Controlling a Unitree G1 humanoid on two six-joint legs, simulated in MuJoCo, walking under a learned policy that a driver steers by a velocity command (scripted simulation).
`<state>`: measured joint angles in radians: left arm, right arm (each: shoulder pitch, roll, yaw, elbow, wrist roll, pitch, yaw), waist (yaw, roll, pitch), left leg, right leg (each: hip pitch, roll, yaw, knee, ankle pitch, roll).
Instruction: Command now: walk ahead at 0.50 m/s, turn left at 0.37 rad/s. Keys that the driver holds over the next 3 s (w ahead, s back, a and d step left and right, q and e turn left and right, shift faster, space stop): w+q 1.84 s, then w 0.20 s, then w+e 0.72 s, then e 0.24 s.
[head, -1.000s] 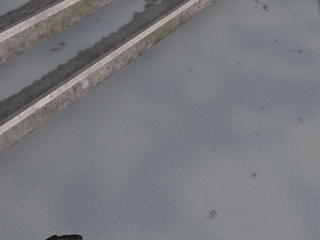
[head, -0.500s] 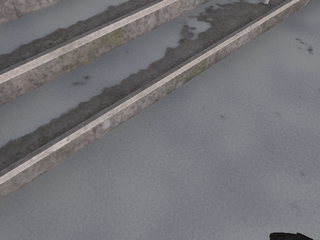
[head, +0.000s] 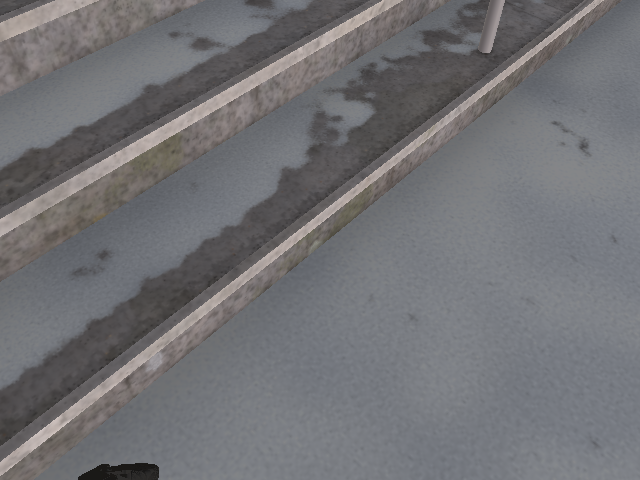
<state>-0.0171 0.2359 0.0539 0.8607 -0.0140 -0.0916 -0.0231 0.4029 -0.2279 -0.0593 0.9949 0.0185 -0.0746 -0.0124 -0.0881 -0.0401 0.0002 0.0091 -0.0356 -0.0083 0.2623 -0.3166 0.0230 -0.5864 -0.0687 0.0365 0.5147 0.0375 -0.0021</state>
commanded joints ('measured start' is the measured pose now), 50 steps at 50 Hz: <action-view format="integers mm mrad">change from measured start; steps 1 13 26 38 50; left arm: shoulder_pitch -21 266 376 246 316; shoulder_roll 123 112 200 106 154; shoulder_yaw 29 25 47 2 3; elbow -66 49 66 -71 -89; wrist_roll -4 59 46 70 53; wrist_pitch -32 -33 15 53 11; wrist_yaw -7 19 35 6 44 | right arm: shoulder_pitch -19 -130 -328 -124 -163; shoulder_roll -191 -60 -114 -201 -208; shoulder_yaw -45 -23 -20 -44 -47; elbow -43 -173 -275 -186 -207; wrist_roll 5 -92 -71 -18 -29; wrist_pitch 5 51 53 14 8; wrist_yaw -11 34 81 19 15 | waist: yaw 82 71 94 112 204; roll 156 40 -57 71 64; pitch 33 31 20 -35 -83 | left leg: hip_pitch -41 -638 -444 -128 -222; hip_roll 276 156 17 171 70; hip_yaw -192 -30 139 -223 -283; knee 42 901 304 -22 376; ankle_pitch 382 99 58 604 698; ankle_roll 143 13 115 254 115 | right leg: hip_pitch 116 344 662 38 492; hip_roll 30 -221 -228 -35 82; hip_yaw -13 33 -254 -42 -56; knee -51 -381 -95 497 -85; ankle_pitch -85 -60 425 -307 -176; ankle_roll -22 -167 -97 57 0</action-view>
